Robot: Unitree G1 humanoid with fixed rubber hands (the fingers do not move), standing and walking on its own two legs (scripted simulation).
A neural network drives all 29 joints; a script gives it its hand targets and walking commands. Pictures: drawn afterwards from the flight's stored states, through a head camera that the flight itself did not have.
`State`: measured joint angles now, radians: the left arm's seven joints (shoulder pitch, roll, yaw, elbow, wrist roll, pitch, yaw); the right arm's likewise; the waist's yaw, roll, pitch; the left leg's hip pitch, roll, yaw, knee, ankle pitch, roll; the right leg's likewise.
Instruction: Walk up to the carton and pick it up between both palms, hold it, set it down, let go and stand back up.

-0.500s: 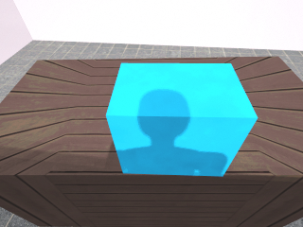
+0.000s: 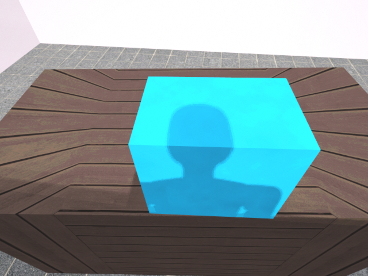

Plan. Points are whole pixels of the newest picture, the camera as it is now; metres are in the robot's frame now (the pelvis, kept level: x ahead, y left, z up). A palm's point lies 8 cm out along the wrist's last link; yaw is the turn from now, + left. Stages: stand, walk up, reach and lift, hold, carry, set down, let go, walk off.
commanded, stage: stand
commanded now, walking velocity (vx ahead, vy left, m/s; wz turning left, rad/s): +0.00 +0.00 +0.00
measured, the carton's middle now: (213, 150) +0.40 -0.04 +0.06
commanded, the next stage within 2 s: none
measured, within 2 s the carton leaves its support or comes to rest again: neither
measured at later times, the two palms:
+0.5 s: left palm out of the picture -0.02 +0.20 -0.15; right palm out of the picture -0.01 -0.19 -0.15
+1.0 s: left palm out of the picture -0.02 +0.20 -0.15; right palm out of the picture +0.01 -0.19 -0.15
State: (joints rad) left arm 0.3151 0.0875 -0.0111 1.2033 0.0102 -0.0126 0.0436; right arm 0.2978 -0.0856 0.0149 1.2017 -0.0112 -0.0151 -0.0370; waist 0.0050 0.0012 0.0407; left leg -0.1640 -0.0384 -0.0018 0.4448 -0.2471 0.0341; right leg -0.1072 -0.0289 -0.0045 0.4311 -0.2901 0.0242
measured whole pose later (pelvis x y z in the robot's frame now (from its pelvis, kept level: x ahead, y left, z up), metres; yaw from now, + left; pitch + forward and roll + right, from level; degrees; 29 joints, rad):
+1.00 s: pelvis +0.03 +0.01 +0.00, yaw +0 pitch -2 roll +0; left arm 0.31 0.09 0.00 1.22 0.01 -0.01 0.05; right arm 0.28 -0.11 0.01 1.20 0.00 -0.02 -0.04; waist 0.01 -0.01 0.04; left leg -0.11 -0.06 0.00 0.42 -0.28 0.05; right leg -0.05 -0.06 -0.01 0.40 -0.32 0.04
